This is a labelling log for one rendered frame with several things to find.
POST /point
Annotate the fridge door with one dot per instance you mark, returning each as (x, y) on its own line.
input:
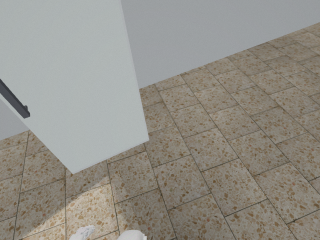
(68, 61)

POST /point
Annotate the left robot thigh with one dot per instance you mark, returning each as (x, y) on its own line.
(132, 235)

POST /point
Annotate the handle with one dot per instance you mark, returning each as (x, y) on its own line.
(12, 99)

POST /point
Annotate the robot left hand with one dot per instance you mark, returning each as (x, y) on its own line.
(82, 233)

